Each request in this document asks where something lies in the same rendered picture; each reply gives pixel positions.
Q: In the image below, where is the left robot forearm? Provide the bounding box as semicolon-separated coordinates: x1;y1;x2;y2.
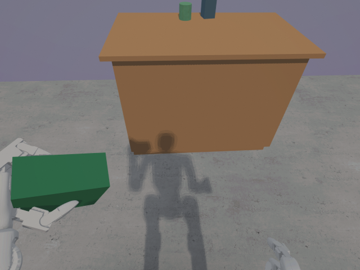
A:
0;228;23;270

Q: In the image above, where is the table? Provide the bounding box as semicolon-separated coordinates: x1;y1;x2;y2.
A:
99;12;326;155

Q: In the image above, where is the robot right hand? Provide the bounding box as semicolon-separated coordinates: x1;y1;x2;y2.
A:
265;237;301;270

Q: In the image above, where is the robot left hand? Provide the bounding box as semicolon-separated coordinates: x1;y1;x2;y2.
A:
0;138;79;233

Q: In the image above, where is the sponge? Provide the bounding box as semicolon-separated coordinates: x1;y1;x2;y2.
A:
11;152;110;212

